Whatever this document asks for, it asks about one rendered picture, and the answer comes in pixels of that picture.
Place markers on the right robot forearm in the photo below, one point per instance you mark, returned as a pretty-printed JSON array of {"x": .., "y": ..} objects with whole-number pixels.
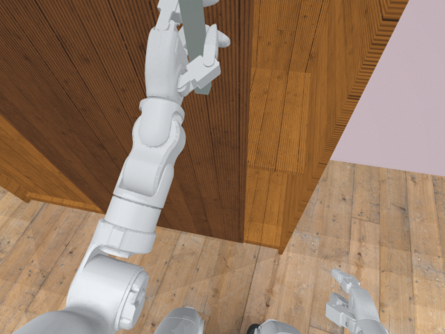
[{"x": 369, "y": 326}]

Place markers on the wardrobe door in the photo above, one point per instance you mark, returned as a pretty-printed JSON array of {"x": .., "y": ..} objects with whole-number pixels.
[
  {"x": 22, "y": 163},
  {"x": 72, "y": 75}
]

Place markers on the left robot hand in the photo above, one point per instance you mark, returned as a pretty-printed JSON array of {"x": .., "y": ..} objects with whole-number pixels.
[{"x": 166, "y": 55}]

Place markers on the right robot hand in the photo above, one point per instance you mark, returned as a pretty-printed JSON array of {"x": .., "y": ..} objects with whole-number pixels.
[{"x": 360, "y": 305}]

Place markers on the left robot forearm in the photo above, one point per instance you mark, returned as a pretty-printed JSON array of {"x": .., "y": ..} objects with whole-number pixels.
[{"x": 143, "y": 184}]

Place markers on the left robot upper arm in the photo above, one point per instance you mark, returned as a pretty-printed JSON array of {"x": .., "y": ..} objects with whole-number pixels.
[{"x": 108, "y": 295}]

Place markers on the robot left thigh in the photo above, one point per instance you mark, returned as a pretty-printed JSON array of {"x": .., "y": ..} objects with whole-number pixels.
[{"x": 181, "y": 321}]

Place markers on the handle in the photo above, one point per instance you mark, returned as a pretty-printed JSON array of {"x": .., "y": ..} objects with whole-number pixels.
[{"x": 192, "y": 15}]

